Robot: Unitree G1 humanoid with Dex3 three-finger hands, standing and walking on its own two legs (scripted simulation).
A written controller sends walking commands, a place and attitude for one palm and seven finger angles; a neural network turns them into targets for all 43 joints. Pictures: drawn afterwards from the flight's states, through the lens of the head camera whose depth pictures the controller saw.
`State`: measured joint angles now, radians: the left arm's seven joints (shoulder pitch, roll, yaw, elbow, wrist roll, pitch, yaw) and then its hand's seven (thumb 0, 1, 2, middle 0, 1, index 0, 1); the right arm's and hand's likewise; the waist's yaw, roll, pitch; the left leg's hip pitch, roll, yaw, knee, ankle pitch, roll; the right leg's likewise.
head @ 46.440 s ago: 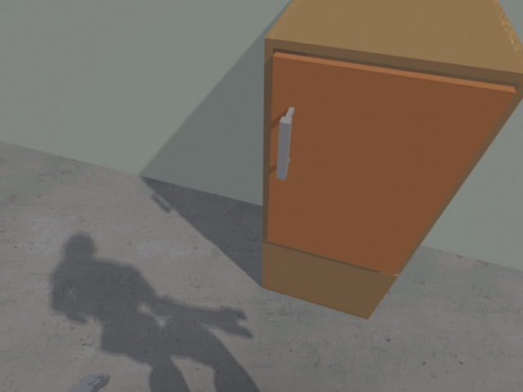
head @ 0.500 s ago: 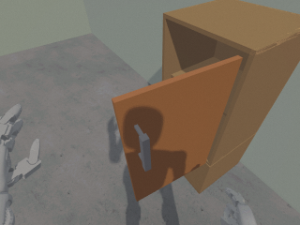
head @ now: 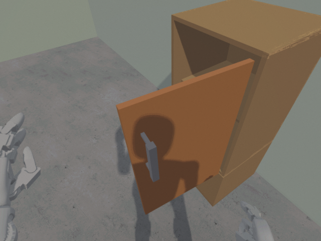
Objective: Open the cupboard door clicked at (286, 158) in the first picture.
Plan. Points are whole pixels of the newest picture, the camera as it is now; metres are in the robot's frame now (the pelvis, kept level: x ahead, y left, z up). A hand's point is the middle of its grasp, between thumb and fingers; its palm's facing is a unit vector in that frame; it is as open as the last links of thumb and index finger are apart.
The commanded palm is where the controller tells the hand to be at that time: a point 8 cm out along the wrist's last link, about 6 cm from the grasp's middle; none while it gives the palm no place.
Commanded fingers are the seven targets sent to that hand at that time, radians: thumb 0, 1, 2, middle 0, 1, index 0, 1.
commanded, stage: step back with the hand held close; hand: left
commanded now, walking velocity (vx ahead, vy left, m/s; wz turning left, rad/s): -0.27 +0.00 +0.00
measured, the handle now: (149, 157) +0.31 +0.08 +0.05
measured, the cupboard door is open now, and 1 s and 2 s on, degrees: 84 84 84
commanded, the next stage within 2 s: stop stepping back and stand still in 1.04 s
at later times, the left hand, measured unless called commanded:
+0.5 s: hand (8, 197) +0.13 +0.29 +0.16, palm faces +0.42 -0.76 -0.50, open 7.4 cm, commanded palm +0.08 +0.32 +0.17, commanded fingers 0.00 0.90 0.90 -0.20 -0.30 -0.20 -0.30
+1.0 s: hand out of the picture +0.05 +0.28 +0.16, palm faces +0.46 -0.75 -0.48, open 7.4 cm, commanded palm -0.01 +0.31 +0.17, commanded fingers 0.00 0.90 0.90 -0.20 -0.30 -0.20 -0.30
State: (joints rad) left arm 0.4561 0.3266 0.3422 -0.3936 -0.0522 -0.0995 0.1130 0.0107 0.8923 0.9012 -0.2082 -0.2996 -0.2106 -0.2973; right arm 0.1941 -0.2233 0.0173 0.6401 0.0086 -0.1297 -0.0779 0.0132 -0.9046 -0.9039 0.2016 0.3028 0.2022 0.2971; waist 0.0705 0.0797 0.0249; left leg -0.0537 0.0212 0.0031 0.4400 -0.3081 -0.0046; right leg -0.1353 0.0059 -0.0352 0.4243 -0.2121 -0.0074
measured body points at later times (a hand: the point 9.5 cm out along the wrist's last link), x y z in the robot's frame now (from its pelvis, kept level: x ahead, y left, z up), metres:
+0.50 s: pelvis -0.07 +0.02 -0.01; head -0.06 +0.03 +0.44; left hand +0.11 +0.33 +0.18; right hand +0.10 -0.22 -0.08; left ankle -0.04 +0.12 -0.74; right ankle +0.02 -0.12 -0.74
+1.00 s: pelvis -0.16 +0.01 -0.02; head -0.13 +0.02 +0.43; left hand +0.02 +0.32 +0.18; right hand +0.01 -0.22 -0.11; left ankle -0.04 +0.12 -0.74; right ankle -0.18 -0.10 -0.74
